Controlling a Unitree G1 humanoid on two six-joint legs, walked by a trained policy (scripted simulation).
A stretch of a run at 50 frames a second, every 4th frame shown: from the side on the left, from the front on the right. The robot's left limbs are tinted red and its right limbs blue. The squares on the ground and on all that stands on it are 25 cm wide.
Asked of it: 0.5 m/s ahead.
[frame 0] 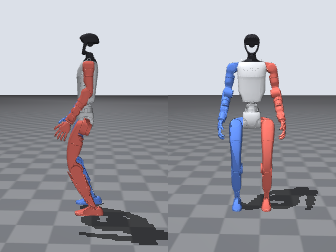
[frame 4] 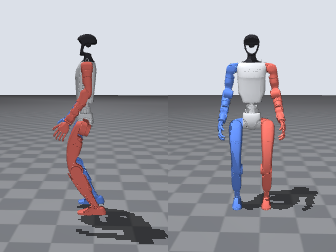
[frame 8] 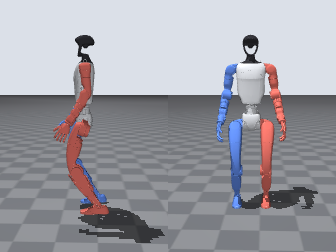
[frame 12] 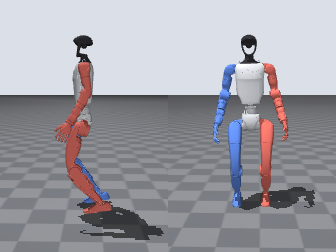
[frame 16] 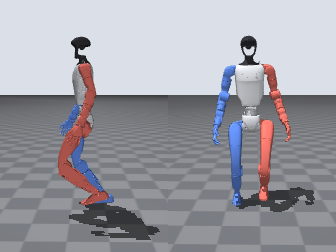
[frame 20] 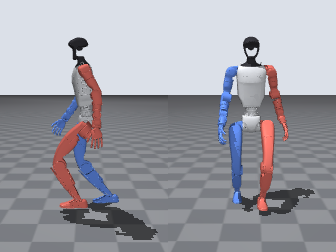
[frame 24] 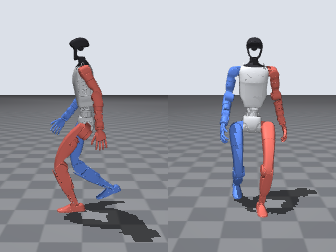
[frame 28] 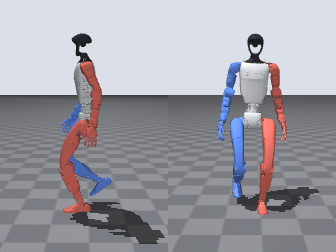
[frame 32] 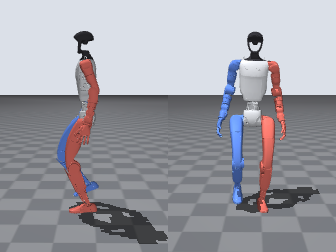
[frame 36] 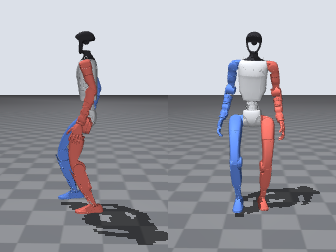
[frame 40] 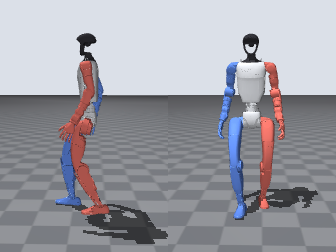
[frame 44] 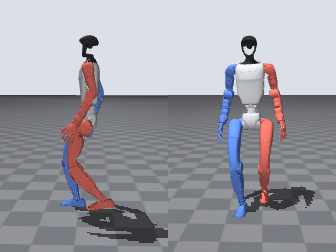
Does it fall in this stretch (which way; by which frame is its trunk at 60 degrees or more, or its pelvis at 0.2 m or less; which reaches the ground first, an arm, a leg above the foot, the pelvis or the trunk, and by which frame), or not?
no
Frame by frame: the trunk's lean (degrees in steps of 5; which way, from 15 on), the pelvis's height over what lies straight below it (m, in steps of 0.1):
0: 5, 0.8
4: 5, 0.7
8: 0, 0.7
12: 0, 0.7
16: 5, 0.7
20: 5, 0.7
24: 5, 0.7
28: 5, 0.7
32: 5, 0.8
36: 5, 0.8
40: 0, 0.8
44: 0, 0.7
